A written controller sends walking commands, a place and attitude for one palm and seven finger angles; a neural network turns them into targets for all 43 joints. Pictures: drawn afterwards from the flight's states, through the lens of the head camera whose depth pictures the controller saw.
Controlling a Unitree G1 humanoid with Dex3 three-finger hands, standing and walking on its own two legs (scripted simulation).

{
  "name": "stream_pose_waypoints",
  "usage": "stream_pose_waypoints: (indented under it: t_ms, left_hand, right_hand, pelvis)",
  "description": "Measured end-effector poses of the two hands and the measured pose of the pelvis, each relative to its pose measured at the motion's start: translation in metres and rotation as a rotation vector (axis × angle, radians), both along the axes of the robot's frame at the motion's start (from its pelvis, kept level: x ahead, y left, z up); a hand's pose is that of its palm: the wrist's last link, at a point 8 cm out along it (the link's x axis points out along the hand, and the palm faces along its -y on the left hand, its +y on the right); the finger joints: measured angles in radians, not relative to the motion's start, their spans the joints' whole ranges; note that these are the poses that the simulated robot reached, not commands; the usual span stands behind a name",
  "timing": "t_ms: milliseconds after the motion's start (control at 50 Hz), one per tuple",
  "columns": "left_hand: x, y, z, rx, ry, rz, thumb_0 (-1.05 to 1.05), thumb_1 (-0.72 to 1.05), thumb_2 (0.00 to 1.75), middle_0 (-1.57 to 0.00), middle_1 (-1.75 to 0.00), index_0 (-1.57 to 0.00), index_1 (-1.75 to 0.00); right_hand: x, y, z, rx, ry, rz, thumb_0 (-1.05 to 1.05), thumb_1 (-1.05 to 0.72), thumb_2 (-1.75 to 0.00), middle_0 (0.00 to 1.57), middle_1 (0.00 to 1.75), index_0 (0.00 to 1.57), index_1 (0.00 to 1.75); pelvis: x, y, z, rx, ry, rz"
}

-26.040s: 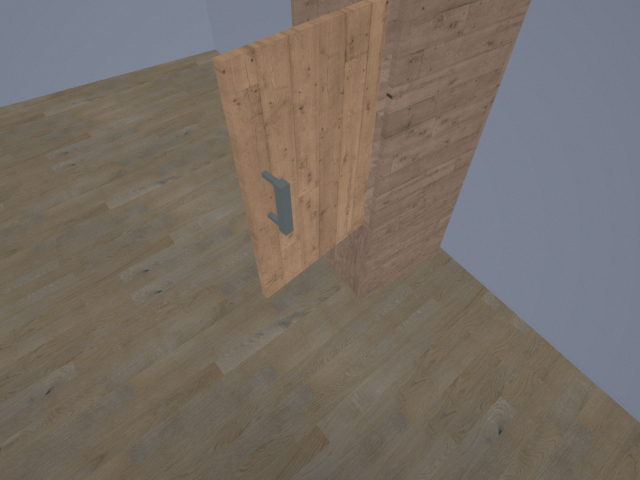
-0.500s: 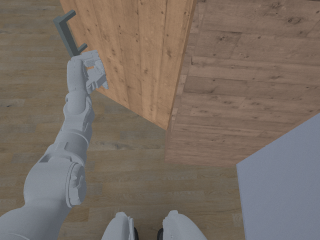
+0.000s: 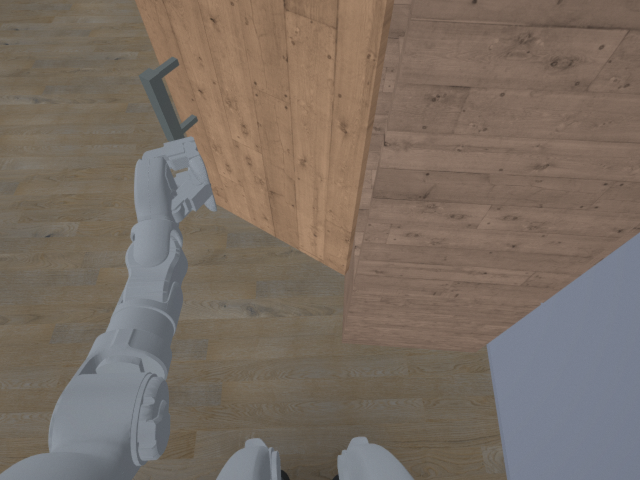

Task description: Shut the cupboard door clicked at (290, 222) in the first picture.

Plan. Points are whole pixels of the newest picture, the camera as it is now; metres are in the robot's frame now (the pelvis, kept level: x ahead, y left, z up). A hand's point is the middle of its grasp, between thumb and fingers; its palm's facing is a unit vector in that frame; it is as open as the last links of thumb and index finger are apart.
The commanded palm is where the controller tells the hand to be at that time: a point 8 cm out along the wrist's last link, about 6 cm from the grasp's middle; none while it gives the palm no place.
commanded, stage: draw the hand back to the body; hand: left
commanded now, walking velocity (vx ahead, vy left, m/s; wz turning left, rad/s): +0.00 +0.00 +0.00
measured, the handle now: (172, 102) +0.66 +0.19 +0.05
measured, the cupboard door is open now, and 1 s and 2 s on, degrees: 62 62 62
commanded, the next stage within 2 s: step back with the hand held close in 1.38 s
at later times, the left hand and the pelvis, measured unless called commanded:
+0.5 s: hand (73, 273) +0.31 +0.20 +0.15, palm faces +0.11 -0.97 -0.20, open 3.2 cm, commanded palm +0.27 +0.25 +0.17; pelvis +0.02 +0.02 +0.06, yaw +2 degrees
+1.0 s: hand out of the picture +0.20 +0.30 +0.23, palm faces +0.43 -0.80 -0.42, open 6.1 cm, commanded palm +0.15 +0.34 +0.25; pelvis +0.02 +0.03 +0.08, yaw +3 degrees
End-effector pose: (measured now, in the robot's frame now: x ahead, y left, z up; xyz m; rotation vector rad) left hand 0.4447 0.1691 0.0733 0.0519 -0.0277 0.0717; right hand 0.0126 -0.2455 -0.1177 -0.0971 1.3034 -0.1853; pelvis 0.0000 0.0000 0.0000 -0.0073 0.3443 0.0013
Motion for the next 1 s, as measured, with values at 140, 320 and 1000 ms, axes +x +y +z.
stream_pose_waypoints:
  t_ms: [140,320,1000]
  left_hand:
    - [-0.046,0.027,0.023,-0.010,0.002,0.015,0.02,0.89,0.90,-1.30,-1.50,-1.30,-1.50]
    - [-0.100,0.052,0.059,-0.016,-0.048,-0.034,0.02,0.89,0.90,-1.28,-1.48,-1.28,-1.47]
    - [-0.284,0.167,0.175,0.408,-0.032,0.380,0.02,0.89,0.90,-0.44,-0.56,-0.44,-0.55]
  right_hand:
    - [0.022,0.003,0.026,-0.016,-0.072,0.014,0.01,-0.91,-0.90,0.21,0.30,0.20,0.30]
    - [0.111,0.003,0.063,-0.066,-0.355,0.086,0.01,-0.91,-0.90,0.20,0.30,0.20,0.30]
    - [0.184,0.073,0.109,0.003,-0.555,0.242,0.01,-0.90,-0.90,0.21,0.30,0.21,0.30]
  pelvis:
    - [0.008,0.004,0.024,-0.003,-0.094,0.005]
    - [0.012,0.013,0.039,-0.006,-0.192,0.019]
    - [0.022,0.034,0.077,-0.001,-0.406,0.049]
